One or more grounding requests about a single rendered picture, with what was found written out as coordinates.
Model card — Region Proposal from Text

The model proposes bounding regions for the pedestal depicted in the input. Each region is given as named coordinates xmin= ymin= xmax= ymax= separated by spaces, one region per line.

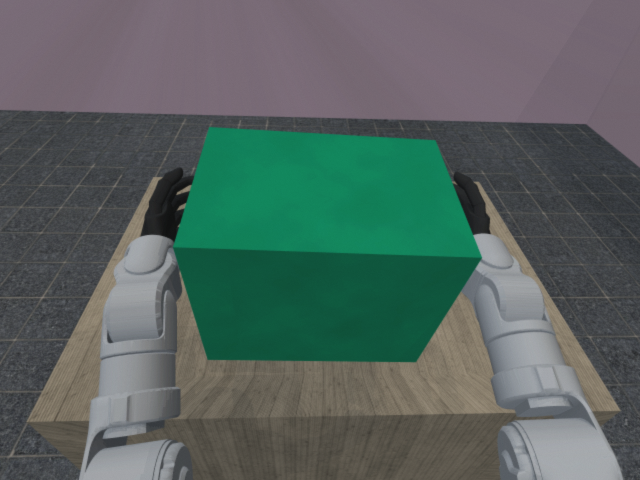
xmin=27 ymin=177 xmax=621 ymax=480

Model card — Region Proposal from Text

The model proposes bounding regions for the right robot hand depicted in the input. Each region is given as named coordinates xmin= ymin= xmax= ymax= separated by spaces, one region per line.
xmin=453 ymin=172 xmax=491 ymax=235

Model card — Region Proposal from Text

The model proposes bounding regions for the robot left forearm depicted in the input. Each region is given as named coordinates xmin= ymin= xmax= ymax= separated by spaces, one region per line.
xmin=79 ymin=235 xmax=182 ymax=480

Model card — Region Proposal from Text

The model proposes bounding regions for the robot right forearm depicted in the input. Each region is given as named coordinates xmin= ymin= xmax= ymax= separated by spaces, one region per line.
xmin=461 ymin=233 xmax=624 ymax=480

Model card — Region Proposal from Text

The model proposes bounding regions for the left robot hand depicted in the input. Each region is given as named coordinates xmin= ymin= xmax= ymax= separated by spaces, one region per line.
xmin=140 ymin=167 xmax=194 ymax=242

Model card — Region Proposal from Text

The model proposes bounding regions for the robot left upper arm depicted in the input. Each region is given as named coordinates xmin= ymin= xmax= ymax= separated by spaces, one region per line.
xmin=83 ymin=439 xmax=193 ymax=480

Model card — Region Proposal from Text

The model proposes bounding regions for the carton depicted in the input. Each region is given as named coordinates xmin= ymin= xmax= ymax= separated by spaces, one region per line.
xmin=173 ymin=127 xmax=482 ymax=362

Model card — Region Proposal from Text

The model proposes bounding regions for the robot right upper arm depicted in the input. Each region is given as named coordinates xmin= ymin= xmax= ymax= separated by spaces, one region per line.
xmin=497 ymin=418 xmax=620 ymax=480

